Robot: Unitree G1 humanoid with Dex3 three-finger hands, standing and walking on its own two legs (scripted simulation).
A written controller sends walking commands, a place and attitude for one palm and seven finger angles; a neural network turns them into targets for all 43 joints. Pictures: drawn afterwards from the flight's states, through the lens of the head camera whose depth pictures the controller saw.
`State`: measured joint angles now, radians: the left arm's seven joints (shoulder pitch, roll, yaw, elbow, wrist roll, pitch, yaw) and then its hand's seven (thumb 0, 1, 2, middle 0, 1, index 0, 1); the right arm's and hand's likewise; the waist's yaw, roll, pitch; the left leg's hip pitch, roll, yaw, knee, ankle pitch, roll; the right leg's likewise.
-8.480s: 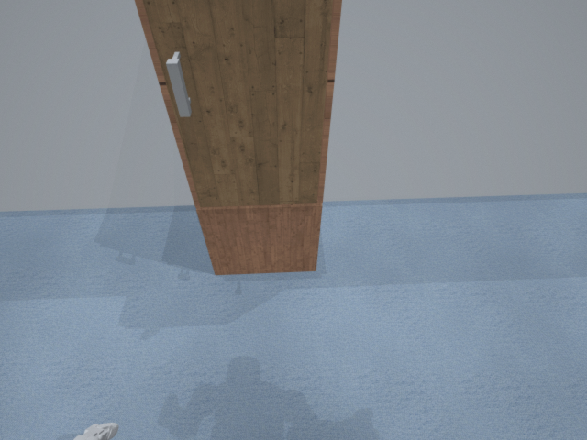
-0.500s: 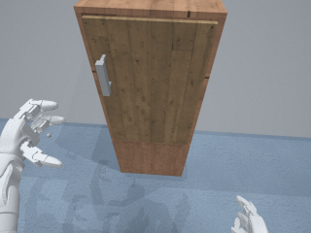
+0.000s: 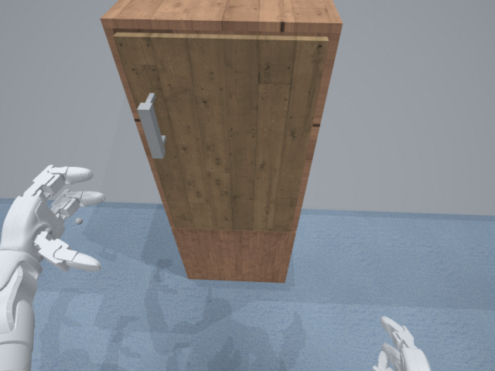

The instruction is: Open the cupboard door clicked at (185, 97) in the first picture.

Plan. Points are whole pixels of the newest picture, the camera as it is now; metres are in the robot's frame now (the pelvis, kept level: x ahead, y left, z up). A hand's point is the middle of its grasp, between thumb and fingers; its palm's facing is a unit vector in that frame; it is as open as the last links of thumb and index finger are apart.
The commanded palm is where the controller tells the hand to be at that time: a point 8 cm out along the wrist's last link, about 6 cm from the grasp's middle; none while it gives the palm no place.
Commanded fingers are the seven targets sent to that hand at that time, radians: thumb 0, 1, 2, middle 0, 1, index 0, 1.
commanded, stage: move the hooked fingers beside the handle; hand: left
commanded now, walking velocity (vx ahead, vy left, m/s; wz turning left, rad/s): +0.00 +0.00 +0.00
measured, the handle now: (155, 126) +0.55 +0.24 +0.09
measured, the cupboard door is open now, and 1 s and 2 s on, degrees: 0 0 0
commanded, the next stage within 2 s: none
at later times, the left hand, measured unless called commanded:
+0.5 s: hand (99, 189) +0.35 +0.27 +0.12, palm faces +0.05 -1.00 -0.01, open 14.0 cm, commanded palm +0.32 +0.32 +0.11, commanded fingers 0.00 -0.50 0.30 -0.30 -1.20 -0.30 -1.20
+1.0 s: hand (111, 161) +0.42 +0.28 +0.11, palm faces +0.04 -1.00 +0.00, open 14.0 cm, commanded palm +0.40 +0.33 +0.10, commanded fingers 0.00 -0.50 0.30 -0.30 -1.20 -0.30 -1.20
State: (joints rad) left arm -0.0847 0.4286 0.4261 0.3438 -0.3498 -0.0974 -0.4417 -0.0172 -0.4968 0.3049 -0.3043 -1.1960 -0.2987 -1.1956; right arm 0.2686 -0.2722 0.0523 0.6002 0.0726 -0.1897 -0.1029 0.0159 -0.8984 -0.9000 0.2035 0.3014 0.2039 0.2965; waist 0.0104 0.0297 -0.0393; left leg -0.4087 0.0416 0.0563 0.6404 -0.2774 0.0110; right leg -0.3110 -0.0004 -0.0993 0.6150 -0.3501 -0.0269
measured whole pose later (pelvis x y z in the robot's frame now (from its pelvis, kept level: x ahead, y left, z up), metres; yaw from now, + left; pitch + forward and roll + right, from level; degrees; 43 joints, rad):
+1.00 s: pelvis +0.00 +0.01 -0.01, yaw -1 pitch +9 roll -1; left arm -0.62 0.57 0.45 0.95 -0.23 -0.24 -0.45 -0.02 -0.50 0.30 -0.30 -1.20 -0.30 -1.20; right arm 0.35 -0.29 0.04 0.63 0.06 -0.05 -0.08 0.01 -0.90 -0.90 0.20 0.30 0.20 0.30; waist -0.07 0.01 -0.06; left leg -0.58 0.05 0.07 0.73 -0.31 0.02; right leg -0.48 0.01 -0.08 0.69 -0.37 -0.02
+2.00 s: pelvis +0.01 +0.02 -0.02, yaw -3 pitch +17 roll -3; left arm -0.86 0.78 0.55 1.21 -0.13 -0.28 -0.47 -0.02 -0.50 0.31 -0.30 -1.20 -0.30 -1.20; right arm 0.45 -0.29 0.05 0.61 0.03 0.09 -0.06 0.01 -0.90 -0.90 0.21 0.30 0.21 0.30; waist -0.17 0.00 -0.08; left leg -0.77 0.08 0.07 0.83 -0.36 0.03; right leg -0.66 0.03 -0.07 0.74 -0.38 -0.01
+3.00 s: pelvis +0.01 +0.02 -0.02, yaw -3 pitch +17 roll -3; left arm -0.86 0.70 0.48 1.16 -0.16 -0.27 -0.41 -0.02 -0.50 0.31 -0.29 -1.19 -0.29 -1.19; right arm 0.44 -0.28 0.05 0.62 0.03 0.09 -0.05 0.01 -0.90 -0.90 0.21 0.30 0.21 0.30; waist -0.15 0.01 -0.09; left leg -0.77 0.08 0.06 0.84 -0.37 0.03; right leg -0.65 0.03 -0.07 0.75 -0.39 -0.01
